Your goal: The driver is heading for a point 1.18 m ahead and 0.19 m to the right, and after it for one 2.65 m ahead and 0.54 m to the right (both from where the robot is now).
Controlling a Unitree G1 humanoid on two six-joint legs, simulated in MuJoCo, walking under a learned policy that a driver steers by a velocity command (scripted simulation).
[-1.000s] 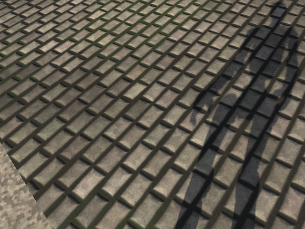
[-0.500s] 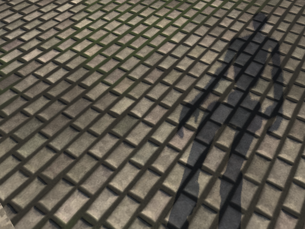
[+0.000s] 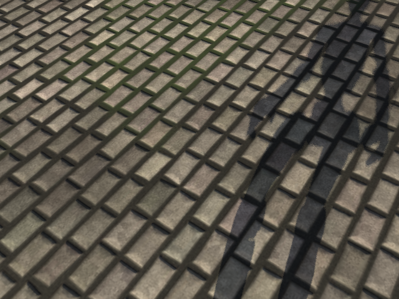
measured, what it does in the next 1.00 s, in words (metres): walks ahead: left foot, then right foot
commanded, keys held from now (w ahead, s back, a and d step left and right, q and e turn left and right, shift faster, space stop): w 1.00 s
